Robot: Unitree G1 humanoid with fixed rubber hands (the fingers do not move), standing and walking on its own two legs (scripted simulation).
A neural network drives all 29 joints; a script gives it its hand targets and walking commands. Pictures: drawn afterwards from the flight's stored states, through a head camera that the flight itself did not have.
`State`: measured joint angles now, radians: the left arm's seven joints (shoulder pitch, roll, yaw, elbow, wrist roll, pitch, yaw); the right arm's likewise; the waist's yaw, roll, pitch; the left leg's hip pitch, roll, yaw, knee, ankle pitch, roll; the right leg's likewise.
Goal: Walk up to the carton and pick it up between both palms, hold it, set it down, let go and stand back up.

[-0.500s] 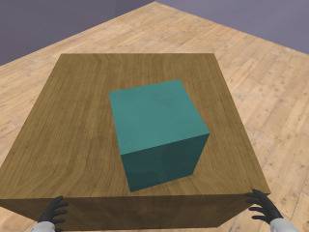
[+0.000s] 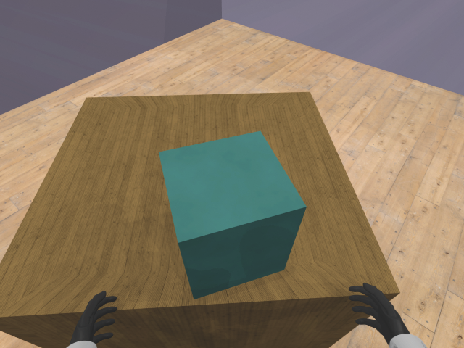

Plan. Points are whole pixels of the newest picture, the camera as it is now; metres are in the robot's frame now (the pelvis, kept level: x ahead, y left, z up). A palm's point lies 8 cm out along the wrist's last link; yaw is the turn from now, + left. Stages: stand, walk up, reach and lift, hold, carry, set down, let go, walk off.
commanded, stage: reach and lift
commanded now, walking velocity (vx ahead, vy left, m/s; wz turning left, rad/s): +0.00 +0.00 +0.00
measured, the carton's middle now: (226, 216) +0.37 +0.04 -0.02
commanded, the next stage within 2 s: none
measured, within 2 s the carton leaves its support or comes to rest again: neither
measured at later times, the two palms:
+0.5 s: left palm (104, 339) +0.14 +0.23 -0.04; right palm (390, 324) +0.18 -0.25 -0.05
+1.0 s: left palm (119, 327) +0.16 +0.20 -0.02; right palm (389, 319) +0.18 -0.24 -0.03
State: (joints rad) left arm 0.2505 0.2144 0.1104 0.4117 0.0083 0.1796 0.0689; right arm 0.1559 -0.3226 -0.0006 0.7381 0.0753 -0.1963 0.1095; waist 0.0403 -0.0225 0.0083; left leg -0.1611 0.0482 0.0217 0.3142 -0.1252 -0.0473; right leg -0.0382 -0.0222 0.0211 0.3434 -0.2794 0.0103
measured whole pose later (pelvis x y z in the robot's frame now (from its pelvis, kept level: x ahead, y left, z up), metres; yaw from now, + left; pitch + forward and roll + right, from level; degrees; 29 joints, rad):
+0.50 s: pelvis +0.01 -0.01 +0.00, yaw +0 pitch -1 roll +1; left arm 0.36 0.11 0.08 0.38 0.00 -0.14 0.11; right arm 0.22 -0.33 0.09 0.75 0.27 -0.42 0.15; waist 0.06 -0.02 -0.03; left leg -0.17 0.06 0.01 0.34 -0.15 -0.06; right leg -0.03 -0.01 0.02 0.34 -0.29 -0.01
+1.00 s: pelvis -0.01 +0.00 -0.01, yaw -1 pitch -1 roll +1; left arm 0.31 0.07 -0.02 0.32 -0.04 -0.27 0.20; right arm 0.20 -0.35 0.12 0.69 0.36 -0.50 0.19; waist 0.08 -0.04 -0.02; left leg -0.22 0.06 0.03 0.40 -0.16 -0.05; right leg -0.11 -0.01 0.04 0.45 -0.32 0.00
